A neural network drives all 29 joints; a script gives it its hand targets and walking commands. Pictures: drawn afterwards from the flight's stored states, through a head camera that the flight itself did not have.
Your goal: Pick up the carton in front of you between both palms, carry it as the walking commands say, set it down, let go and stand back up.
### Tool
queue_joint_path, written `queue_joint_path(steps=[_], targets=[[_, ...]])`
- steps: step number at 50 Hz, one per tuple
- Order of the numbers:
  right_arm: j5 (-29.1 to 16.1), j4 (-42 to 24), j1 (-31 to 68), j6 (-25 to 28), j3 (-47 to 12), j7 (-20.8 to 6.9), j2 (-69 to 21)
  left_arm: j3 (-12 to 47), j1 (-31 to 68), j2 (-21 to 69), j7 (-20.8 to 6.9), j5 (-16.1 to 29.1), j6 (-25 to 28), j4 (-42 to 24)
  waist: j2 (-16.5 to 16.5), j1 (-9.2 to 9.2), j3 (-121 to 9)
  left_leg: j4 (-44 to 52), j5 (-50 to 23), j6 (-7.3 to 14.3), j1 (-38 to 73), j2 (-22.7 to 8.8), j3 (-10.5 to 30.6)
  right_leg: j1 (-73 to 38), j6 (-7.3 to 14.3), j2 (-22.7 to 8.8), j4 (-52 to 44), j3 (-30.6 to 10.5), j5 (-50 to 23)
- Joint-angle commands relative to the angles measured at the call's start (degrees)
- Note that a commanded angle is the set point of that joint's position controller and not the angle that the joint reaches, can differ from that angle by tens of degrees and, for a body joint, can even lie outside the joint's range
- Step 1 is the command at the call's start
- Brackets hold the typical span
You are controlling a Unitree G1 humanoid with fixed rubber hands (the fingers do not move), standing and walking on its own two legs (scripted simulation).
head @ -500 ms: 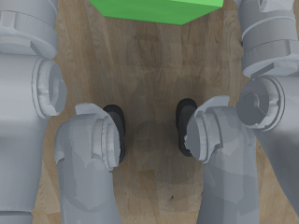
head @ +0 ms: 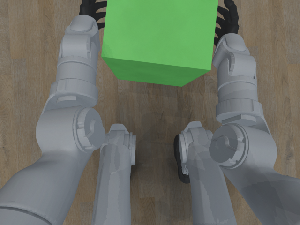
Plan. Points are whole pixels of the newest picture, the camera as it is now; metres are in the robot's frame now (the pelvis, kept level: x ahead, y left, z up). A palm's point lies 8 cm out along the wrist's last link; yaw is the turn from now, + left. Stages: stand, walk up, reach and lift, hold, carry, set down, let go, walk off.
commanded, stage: reach and lift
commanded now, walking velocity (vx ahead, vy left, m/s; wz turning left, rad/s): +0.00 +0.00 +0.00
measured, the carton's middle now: (156, 37) +0.54 +0.01 -0.14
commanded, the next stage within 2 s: none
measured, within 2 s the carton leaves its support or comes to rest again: neither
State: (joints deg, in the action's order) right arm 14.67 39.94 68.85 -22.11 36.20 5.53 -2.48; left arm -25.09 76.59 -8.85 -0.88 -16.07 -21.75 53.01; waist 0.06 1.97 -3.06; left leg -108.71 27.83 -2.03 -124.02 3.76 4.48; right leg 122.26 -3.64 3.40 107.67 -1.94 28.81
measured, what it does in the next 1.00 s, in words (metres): rises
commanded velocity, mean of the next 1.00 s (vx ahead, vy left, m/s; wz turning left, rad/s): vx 0.00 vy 0.00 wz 0.00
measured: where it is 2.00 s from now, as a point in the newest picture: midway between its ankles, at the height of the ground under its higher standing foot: (154, 167)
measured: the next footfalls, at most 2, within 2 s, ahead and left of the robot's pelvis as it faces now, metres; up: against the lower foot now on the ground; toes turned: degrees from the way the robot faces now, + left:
none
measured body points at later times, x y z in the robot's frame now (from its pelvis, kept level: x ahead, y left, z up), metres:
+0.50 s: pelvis +0.03 +0.00 +0.11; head +0.26 +0.03 +0.50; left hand +0.52 +0.16 +0.06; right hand +0.50 -0.15 +0.06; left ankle +0.12 +0.13 -0.41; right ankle +0.12 -0.13 -0.41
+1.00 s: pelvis +0.07 +0.00 +0.24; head +0.19 +0.01 +0.68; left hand +0.46 +0.16 +0.21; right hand +0.45 -0.15 +0.22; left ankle +0.12 +0.13 -0.41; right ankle +0.12 -0.13 -0.41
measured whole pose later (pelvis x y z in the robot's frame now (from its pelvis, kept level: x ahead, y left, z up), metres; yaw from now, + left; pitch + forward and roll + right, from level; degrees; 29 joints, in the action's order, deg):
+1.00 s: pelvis +0.07 +0.00 +0.24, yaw +2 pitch +24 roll +0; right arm 15.0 28.6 31.0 -23.3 24.8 0.9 -9.1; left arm -22.5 32.7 7.1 -0.5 -15.7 -23.4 31.0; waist 0.5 0.7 -10.8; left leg -58.7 21.6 -0.9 -61.3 1.8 3.4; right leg 60.9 -1.6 1.9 58.7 -4.1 22.1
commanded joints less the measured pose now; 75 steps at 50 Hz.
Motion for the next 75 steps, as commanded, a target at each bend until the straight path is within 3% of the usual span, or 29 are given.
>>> queue_joint_path(steps=[1, 7, 16, 21, 28, 37, 54, 65, 69, 75], targets=[[-6.9, 2.18, 42.02, 0.23, -25.49, -14.81, -50.68, 15.39, 28.9, 57.02, -14.16, 5.95, 0.23, 2.61, -3.13, -0.08, -52.59, 13.98, -0.23, 2.44, 29.08, 4.86, -8.93, -28.09, 1.75, 6.29, -13.03, 8.19, -1.95], [-9.83, -1.64, 43.17, -1.45, -31.51, -16.15, -55.72, 19.4, 29.37, 61.84, -14.74, 7.89, -1.17, -2.5, -1.52, -1.49, -65.47, 18.04, -4.04, 2.22, 39.68, 5.18, -9.23, -35.36, 0.85, 6.49, -16.86, 8.63, -4.28], [-12.18, -5.3, 31.35, -3.39, -38.72, -18.77, -59.76, 29.1, 20.66, 70.64, -15.18, 12.66, -3.5, -10.93, -4.42, 0.64, -71.55, 23.26, -14.79, 0.49, 53.57, 5.88, -8.37, -42.41, 1.4, 6.63, -21.56, 8.32, -13.97], [-12.45, -4.55, 23.84, -2.57, -40.07, -19.46, -61.11, 30.7, 14.1, 72.51, -14.11, 12.31, -2.71, -11.76, -4.96, 0.47, -65.8, 27.65, -16.8, 0.28, 56.87, 5.98, -7.16, -45.23, 1.74, 6.66, -25.62, 7.08, -15.64], [-11.31, -2.99, 16.17, -1.34, -40.11, -19.62, -62.14, 29.71, 6.1, 73.53, -12.68, 10.11, -1.21, -11.05, -3.1, -0.59, -57.23, 35.05, -15.1, 0.75, 62.02, 5.87, -5.59, -50.43, 1.89, 6.66, -33.17, 5.29, -13.52], [-9.16, -3.21, 6.68, -0.8, -41.15, -19.48, -63.94, 30.86, -1.86, 74.88, -13.12, 9.43, -0.62, -13.25, -1.24, -0.69, -50.72, 44.79, -14.52, 1.22, 71.05, 5.36, -4.08, -61.77, 2.36, 6.08, -43.5, 2.95, -13.27], [-8.84, -7.71, -12.96, -1.6, -48.02, -19.37, -65.34, 36.13, -20.36, 75.14, -13.96, 9.49, -1.49, -20.11, 0.09, -1.81, -35.97, 64.7, -22.45, 1.92, 93.97, 3.46, -1.47, -89.65, 3.26, 3.76, -64.08, -1.58, -22.58], [-10.18, -13.58, -25.09, -5.77, -51.66, -18.87, -63.32, 40.73, -31.73, 72.87, -13.06, 11.23, -5.85, -27.17, 0.09, -1.74, -23.0, 78.61, -29.51, 1.54, 111.27, 2.37, -0.57, -106.66, 3.1, 2.57, -78.32, -2.0, -29.49], [-10.95, -16.34, -28.21, -8.58, -52.56, -19.01, -62.45, 42.02, -34.58, 72.39, -12.76, 12.16, -8.74, -30.94, -0.15, -1.82, -17.3, 83.5, -28.53, 1.61, 115.85, 1.94, -0.4, -111.94, 3.16, 2.18, -83.06, -2.17, -28.73], [-8.68, -15.25, -27.98, -11.53, -48.15, -19.74, -60.22, 37.31, -35.13, 70.6, -13.18, 9.92, -11.92, -29.72, 0.11, -2.12, -6.46, 87.61, -19.47, 2.14, 116.47, 1.61, -0.98, -112.01, 3.68, 1.65, -86.88, -1.76, -19.87]])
